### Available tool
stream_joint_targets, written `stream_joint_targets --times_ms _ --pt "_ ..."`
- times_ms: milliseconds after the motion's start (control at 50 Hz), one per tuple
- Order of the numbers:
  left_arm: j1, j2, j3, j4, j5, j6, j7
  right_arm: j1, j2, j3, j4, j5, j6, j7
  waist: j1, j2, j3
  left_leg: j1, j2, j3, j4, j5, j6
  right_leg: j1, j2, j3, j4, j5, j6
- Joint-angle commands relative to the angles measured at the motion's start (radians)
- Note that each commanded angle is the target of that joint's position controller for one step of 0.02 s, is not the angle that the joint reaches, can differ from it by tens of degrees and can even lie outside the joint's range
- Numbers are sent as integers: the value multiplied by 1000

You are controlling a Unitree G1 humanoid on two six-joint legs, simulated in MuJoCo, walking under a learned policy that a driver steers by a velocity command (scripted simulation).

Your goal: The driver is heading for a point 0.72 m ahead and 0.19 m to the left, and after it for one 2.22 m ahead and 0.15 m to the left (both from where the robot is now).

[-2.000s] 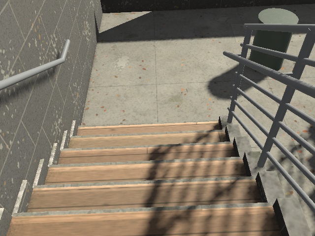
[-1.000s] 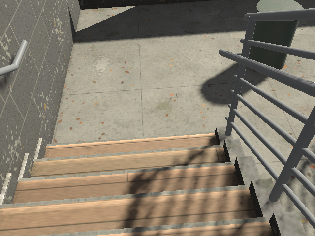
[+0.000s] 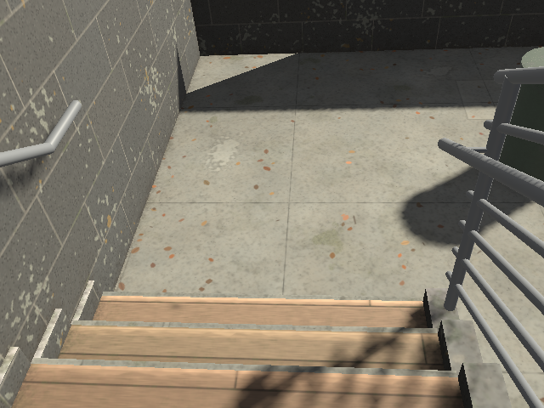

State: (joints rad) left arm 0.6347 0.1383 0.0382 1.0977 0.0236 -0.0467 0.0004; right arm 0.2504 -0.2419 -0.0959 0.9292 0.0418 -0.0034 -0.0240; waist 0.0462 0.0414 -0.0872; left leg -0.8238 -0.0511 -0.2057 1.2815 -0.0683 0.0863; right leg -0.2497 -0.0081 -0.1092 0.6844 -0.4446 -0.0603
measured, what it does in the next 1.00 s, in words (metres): goes down, turning left: left foot 0.16 m lower, then right foot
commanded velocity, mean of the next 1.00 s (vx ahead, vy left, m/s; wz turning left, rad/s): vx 0.23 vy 0.00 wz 0.53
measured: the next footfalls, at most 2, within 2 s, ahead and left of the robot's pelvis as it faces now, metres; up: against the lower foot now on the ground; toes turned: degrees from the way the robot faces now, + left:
left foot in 0.40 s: +0.31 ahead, +0.10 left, -0.16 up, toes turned +15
right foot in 0.78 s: +0.35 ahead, -0.16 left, -0.16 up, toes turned +32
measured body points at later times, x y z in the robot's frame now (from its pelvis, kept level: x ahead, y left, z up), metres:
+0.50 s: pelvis +0.21 +0.01 -0.16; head +0.25 +0.01 +0.29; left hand +0.15 +0.25 -0.30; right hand +0.43 -0.16 -0.28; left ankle +0.27 +0.09 -0.88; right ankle +0.13 -0.16 -0.61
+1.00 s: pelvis +0.30 -0.07 -0.16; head +0.33 -0.09 +0.29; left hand +0.23 +0.20 -0.26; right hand +0.61 -0.18 -0.25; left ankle +0.24 +0.09 -0.74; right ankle +0.32 -0.18 -0.88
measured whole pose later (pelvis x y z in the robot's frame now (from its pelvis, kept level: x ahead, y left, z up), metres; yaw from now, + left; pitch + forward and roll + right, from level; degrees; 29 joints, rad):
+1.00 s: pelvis +0.30 -0.07 -0.16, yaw +34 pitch +1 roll +2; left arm 0.31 0.23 0.03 0.66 0.01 0.02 0.01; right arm 0.12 -0.29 -0.08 0.56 0.04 0.08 -0.02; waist 0.03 0.04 0.01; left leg -0.78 -0.11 -0.17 1.49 -0.42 -0.10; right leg -0.29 -0.02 -0.02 0.72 -0.45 -0.03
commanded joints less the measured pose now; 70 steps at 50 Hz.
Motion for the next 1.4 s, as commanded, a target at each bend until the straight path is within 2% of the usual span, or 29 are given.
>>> stream_joint_targets --times_ms 20,160,280,340,360,400,420,440,460,500,520,560,620,660,740,800,840,860,880,900,940,1020,1060,1160,1300,1340,1360,1380,1400 --pt "-187 63 -11 -93 -16 -52 22 117 -45 -12 -49 -7 19 12 -152 -87 183 -33 62 -76 -129 286 18 -115 -180 218 -342 203 39" --pt "48 94 6 -33 -21 -57 108 -141 28 32 -177 -46 18 55 5 -123 216 8 37 22 -520 660 -27 17 -186 43 -140 283 53" --pt "84 95 31 -86 -36 -22 103 -341 63 64 -277 -27 -13 110 108 -72 282 -49 37 163 -671 519 -39 135 -216 38 138 457 45" --pt "-1 135 35 -131 -58 25 112 -341 60 64 -309 -5 -20 130 75 -116 230 239 -6 320 -703 298 -49 15 -217 29 306 779 28" --pt "-81 193 51 -155 -65 22 94 -174 26 45 -267 9 -9 123 -9 -188 162 451 10 281 -728 229 -2 -70 -248 85 437 836 -5" --pt "-259 213 51 -198 -68 -22 57 233 -91 -8 -137 -16 5 87 -281 16 69 909 64 242 -1000 622 145 -305 -65 -41 1140 476 80" --pt "-190 99 35 -240 -29 -42 38 246 -167 3 -121 -37 2 74 -195 279 -30 1283 274 -14 -628 1292 265 -741 30 4 1530 -524 125" --pt "-86 184 36 -282 -56 -69 7 250 -170 16 -168 -56 12 59 -180 287 -314 1438 446 -240 -567 1374 462 -809 -9 244 1569 -530 141" --pt "-122 215 34 -324 -62 -67 12 176 -148 17 -167 -40 27 49 -165 103 -383 1323 455 -276 -670 986 486 -772 -34 266 1497 -432 137" --pt "-265 160 18 -373 -52 -8 66 -23 -132 26 -223 -37 36 47 -62 -133 -188 861 423 -301 -826 392 384 -709 -70 226 1309 -185 127" --pt "-233 202 44 -350 -56 21 86 -109 -107 37 -250 -54 24 51 13 -212 -60 587 366 -257 -830 263 311 -630 -73 244 1125 24 130" --pt "-335 165 36 -397 -20 39 120 -112 -113 42 -241 -67 5 32 24 -88 79 308 240 -157 -769 392 259 -537 -20 180 900 202 161" --pt "-380 108 17 -460 8 14 97 -86 -146 38 -265 -60 22 -20 39 30 -86 333 106 -31 -698 643 183 -270 15 121 560 405 190" --pt "-313 136 21 -464 -12 9 49 -204 -137 47 -324 -50 36 -29 85 115 -184 377 163 -104 -666 607 199 -213 -3 164 637 403 190" --pt "-507 135 -7 -571 -18 44 -1 -180 -134 35 -423 -29 83 -24 0 120 -63 428 188 -324 -708 233 206 -281 -11 196 500 130 137" --pt "-424 146 1 -558 -39 33 -15 -161 -136 16 -440 3 97 -32 21 190 13 398 83 -261 -685 155 111 -79 20 146 18 10 86" --pt "-385 260 30 -533 -48 35 -2 11 -20 40 -447 -19 92 -43 -68 -384 33 47 -108 -108 -247 -536 -85 240 -260 527 -93 924 -20" --pt "-284 301 50 -530 -52 35 -9 -17 -49 27 -455 -28 62 -30 -43 -331 43 -147 -157 -108 -35 -673 -131 317 -373 675 -125 1183 -65" --pt "-293 376 80 -523 -17 18 -18 -147 -72 15 -506 -8 38 -27 -39 -289 57 -307 -119 -104 89 -635 -147 300 -429 865 -218 972 -111" --pt "-312 324 76 -540 -13 22 -5 -186 -120 2 -476 -4 48 -19 -21 -150 96 -335 -73 -63 217 -541 -179 306 -370 694 -174 939 -98" --pt "-407 236 41 -547 -13 46 18 -132 -133 -5 -430 -4 73 -6 -48 -128 79 -197 -47 9 281 -417 -198 160 -271 454 -143 840 -85" --pt "-447 149 -20 -498 -22 56 2 -62 -42 27 -378 14 88 34 -76 -111 55 60 25 35 79 -178 -192 -34 -172 311 -293 157 -113" --pt "-356 200 0 -446 -40 55 2 -118 -32 36 -376 -4 65 44 -18 -159 102 62 52 90 -139 -107 -176 15 -176 320 -368 -47 -120" --pt "-267 303 64 -425 -59 41 16 -309 -46 56 -415 7 -6 48 74 -206 169 75 99 164 -528 -135 -148 227 -243 351 -461 121 -166" --pt "-208 322 71 -398 -87 58 17 -207 -24 58 -369 -19 4 60 0 -213 173 374 26 262 -722 -356 -84 193 -251 262 -362 392 -145" --pt "-231 308 58 -397 -67 28 1 29 -76 31 -282 -22 3 61 -123 -126 13 726 2 258 -848 -154 -19 107 -182 176 -105 538 -101" --pt "-257 250 46 -418 -47 7 -2 237 -186 -14 -205 -37 -12 75 -166 13 -113 989 142 62 -806 -1 72 -112 -94 81 210 491 -22" --pt "-271 231 36 -454 -29 -4 6 271 -231 -22 -200 -37 -21 93 -156 237 -134 1034 288 -219 -918 -78 187 -343 53 88 509 -63 33" --pt "-275 262 49 -477 -55 -8 15 196 -227 -22 -206 -24 -46 94 -119 182 -63 897 358 -322 -986 -306 264 -440 47 225 589 -49 37"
